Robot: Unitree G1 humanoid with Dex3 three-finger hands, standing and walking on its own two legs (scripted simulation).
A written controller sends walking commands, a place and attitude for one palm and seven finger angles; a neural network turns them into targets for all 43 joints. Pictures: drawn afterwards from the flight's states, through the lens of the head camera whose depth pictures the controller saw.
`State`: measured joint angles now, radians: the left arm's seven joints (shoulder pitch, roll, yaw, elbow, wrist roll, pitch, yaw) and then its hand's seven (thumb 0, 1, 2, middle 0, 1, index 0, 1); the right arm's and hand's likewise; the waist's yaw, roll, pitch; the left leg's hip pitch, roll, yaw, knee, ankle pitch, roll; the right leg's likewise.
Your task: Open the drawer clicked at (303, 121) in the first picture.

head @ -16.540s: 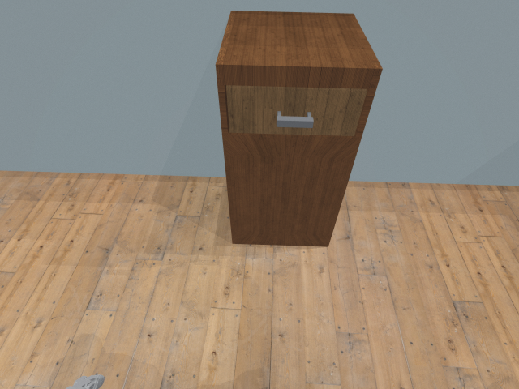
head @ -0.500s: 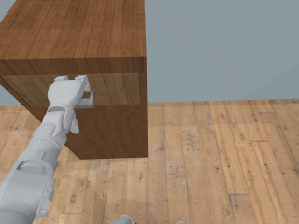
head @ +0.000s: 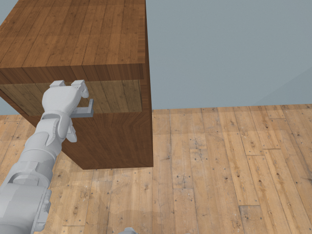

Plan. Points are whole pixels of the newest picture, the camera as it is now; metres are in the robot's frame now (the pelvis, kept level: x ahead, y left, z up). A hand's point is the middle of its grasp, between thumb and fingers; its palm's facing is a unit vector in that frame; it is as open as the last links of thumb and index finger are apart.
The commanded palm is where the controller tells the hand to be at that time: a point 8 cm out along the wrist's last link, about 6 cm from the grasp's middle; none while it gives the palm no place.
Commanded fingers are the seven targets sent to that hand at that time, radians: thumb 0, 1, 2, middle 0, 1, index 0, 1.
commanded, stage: re-aim the fingers above the handle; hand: left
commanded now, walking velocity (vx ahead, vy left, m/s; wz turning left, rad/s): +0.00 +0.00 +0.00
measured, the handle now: (76, 107) +0.49 +0.25 -0.02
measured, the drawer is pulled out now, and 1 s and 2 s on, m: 0.00 0.00 0.00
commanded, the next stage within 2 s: lower the fingers behind the handle in 1.62 s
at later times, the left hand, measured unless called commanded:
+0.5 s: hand (70, 109) +0.44 +0.23 +0.03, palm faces -0.06 -0.02 -1.00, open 13.4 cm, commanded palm +0.44 +0.23 +0.09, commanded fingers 0.00 -0.50 0.30 -0.30 -1.20 -0.30 -1.20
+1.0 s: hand (71, 109) +0.44 +0.23 +0.03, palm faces -0.06 -0.02 -1.00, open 13.3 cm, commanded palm +0.45 +0.22 +0.10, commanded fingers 0.00 -0.50 0.30 -0.30 -1.20 -0.30 -1.20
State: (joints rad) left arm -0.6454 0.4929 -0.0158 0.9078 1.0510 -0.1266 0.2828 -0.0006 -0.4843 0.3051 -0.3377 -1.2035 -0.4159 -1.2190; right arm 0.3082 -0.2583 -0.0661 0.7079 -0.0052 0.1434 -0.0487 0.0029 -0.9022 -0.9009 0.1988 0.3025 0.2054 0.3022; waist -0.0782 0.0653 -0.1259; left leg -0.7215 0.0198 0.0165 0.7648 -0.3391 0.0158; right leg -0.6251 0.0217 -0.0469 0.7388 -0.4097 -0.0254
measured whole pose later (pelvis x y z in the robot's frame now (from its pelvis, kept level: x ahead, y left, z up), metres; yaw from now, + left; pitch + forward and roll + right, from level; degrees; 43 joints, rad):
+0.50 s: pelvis -0.02 +0.01 +0.00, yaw +0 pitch +17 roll -1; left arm -0.74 0.49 -0.06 1.00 1.06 -0.10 0.30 0.00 -0.48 0.31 -0.34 -1.21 -0.40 -1.22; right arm 0.34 -0.25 -0.05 0.72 0.00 0.12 -0.05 0.00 -0.90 -0.90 0.20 0.30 0.21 0.30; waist -0.10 0.06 -0.12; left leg -0.74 0.01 0.02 0.76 -0.31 0.03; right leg -0.64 0.01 -0.04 0.74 -0.38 -0.01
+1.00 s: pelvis -0.02 +0.01 +0.00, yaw +0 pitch +17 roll -2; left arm -0.78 0.48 -0.08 1.03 1.05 -0.07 0.30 0.00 -0.49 0.31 -0.34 -1.20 -0.41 -1.22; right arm 0.35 -0.25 -0.05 0.73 0.00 0.10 -0.05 0.00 -0.90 -0.90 0.20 0.30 0.21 0.30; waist -0.10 0.06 -0.12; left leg -0.75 0.01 0.02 0.77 -0.30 0.03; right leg -0.65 0.01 -0.05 0.74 -0.37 -0.01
